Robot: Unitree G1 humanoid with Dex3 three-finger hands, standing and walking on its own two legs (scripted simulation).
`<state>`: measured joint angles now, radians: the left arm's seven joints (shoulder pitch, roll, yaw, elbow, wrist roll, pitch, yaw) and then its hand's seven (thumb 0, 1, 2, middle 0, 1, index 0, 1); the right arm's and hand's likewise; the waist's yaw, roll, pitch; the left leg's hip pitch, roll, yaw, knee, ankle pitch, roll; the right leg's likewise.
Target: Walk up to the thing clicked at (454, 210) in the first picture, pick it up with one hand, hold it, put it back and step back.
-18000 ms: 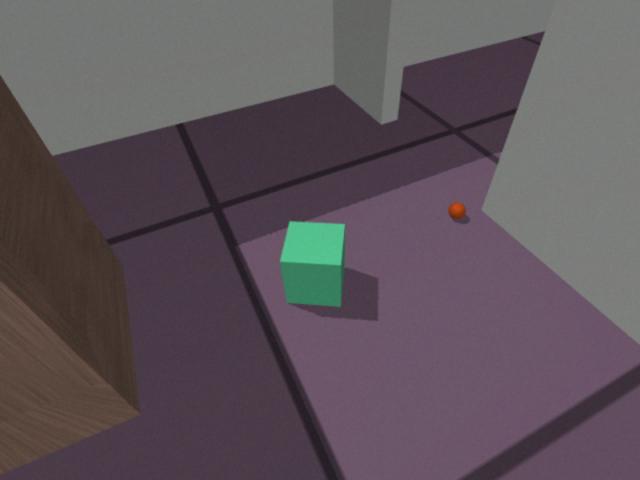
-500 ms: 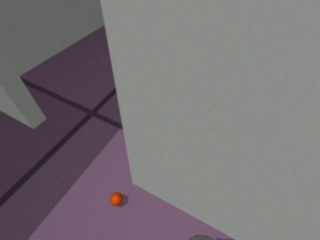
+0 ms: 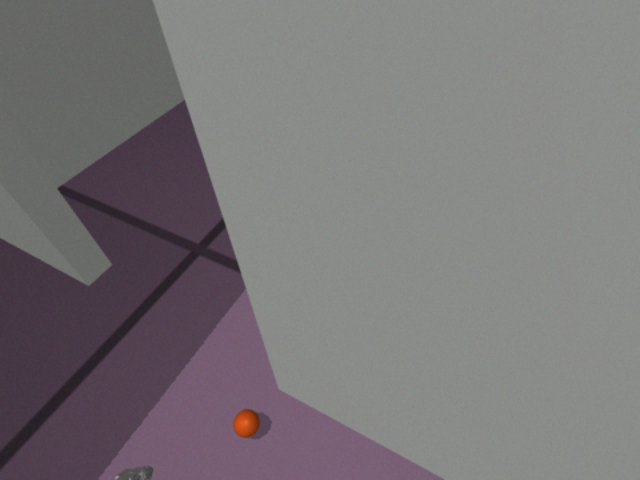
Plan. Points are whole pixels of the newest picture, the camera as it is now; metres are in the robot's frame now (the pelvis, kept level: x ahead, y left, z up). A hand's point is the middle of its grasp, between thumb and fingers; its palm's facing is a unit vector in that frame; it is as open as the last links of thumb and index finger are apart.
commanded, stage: walk up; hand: left
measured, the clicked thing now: (246, 423) +0.41 +0.28 -0.73
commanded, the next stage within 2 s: stand in 0.84 s
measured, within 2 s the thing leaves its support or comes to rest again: neither
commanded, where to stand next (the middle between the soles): +0.03 -0.01 m, yaw +2 degrees
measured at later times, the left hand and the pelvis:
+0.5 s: hand out of the picture +0.07 +0.25 -0.15, palm faces +0.00 -0.94 -0.33, open 7.4 cm; pelvis +0.00 +0.00 +0.01, yaw +0 degrees
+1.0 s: hand out of the picture +0.09 +0.25 -0.14, palm faces -0.01 -0.94 -0.34, open 7.4 cm; pelvis +0.01 +0.00 +0.01, yaw +0 degrees
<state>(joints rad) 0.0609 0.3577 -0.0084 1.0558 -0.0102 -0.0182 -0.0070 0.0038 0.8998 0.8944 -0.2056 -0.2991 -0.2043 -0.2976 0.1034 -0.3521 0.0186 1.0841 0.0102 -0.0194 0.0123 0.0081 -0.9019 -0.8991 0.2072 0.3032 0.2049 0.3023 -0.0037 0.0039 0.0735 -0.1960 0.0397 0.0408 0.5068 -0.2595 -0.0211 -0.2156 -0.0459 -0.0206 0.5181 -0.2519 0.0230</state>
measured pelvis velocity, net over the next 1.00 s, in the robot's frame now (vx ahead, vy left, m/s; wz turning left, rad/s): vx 0.01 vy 0.00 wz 0.01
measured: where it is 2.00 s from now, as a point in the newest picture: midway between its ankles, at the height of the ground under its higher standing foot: outside the picture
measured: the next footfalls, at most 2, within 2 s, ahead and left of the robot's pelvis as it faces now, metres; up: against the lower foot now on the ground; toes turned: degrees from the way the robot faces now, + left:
none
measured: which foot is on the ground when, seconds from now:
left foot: down 0.00-1.00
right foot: down 0.00-1.00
